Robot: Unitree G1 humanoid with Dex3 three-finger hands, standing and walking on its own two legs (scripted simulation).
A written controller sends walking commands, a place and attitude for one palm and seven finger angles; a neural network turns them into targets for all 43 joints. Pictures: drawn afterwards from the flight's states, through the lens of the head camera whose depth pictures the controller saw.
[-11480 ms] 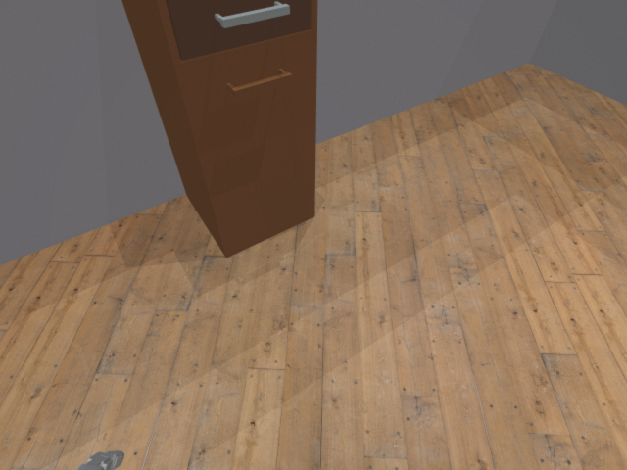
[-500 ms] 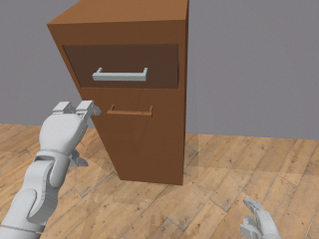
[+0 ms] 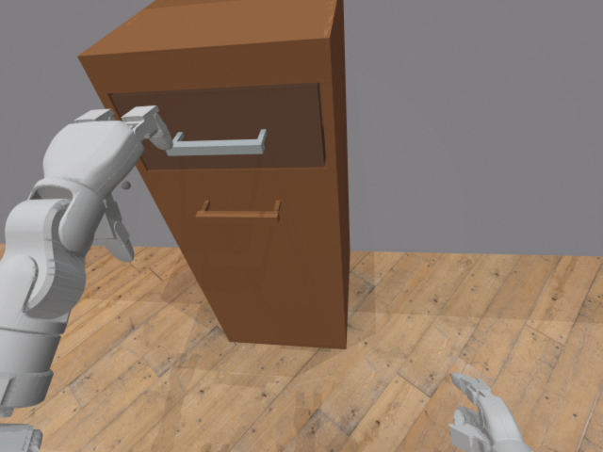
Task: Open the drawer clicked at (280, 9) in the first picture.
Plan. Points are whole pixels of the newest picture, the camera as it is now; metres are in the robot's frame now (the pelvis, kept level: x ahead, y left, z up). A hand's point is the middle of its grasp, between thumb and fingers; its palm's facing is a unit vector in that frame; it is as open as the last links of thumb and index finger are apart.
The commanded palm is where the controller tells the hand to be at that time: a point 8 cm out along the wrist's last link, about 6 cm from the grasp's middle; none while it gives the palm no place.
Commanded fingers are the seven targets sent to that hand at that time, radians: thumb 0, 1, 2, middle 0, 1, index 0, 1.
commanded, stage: raise the hand with hooked fingers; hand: left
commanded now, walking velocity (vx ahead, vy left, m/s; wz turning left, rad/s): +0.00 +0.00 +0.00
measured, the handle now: (217, 141) +0.60 +0.25 +0.12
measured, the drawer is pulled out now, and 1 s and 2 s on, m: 0.00 0.00 0.00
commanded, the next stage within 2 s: move the hooked fingers above the handle in 0.32 s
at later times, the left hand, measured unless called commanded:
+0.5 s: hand (136, 204) +0.32 +0.23 +0.21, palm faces +0.15 +0.01 -0.99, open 13.9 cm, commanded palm +0.29 +0.24 +0.27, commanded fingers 0.00 -0.50 0.30 -0.30 -1.20 -0.30 -1.20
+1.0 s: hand (162, 177) +0.39 +0.24 +0.20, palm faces +0.09 +0.00 -1.00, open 13.9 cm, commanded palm +0.36 +0.25 +0.25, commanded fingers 0.00 -0.50 0.30 -0.30 -1.20 -0.30 -1.20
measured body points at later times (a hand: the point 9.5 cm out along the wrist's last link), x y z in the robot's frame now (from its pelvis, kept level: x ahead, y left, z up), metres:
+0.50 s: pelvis -0.01 +0.00 +0.00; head -0.02 -0.06 +0.44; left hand +0.30 +0.23 +0.27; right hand +0.21 -0.21 -0.10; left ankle -0.02 +0.13 -0.74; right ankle +0.07 -0.12 -0.74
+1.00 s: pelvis +0.01 +0.01 +0.00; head +0.02 -0.04 +0.45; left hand +0.38 +0.23 +0.25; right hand +0.17 -0.23 -0.12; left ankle -0.02 +0.13 -0.74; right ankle +0.07 -0.12 -0.74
